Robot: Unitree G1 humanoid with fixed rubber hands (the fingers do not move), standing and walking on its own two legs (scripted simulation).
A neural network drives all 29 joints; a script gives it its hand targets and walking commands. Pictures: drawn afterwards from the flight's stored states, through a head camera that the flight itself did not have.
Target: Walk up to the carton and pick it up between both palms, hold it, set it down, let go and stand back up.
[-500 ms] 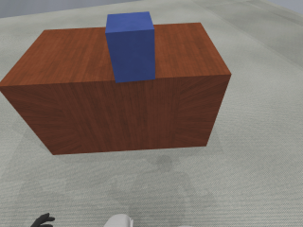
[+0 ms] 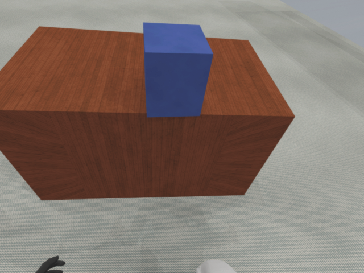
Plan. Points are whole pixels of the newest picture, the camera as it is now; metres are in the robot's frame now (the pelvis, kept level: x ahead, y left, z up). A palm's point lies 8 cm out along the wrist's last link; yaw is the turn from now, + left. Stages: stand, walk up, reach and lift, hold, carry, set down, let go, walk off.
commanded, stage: walk up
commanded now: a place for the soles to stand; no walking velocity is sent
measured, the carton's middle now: (173, 71) +0.74 +0.03 +0.04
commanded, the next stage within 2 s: none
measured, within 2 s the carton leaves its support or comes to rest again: neither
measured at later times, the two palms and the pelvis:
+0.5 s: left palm (58, 239) +0.20 +0.27 -0.05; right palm (335, 264) +0.16 -0.38 -0.10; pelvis +0.11 -0.05 +0.00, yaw +1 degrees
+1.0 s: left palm (31, 204) +0.29 +0.38 -0.09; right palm (283, 212) +0.27 -0.27 -0.05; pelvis +0.21 +0.06 +0.00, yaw +1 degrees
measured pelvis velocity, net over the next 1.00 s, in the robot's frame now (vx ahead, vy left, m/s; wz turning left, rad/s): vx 0.21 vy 0.06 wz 0.02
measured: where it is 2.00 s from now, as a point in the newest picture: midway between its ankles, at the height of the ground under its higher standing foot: outside the picture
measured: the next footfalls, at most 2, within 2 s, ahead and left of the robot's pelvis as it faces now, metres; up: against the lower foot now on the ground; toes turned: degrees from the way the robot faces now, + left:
right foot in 0.26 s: +0.21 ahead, -0.16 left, +0.00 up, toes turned +1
left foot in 0.80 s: +0.27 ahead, +0.13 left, +0.00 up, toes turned +4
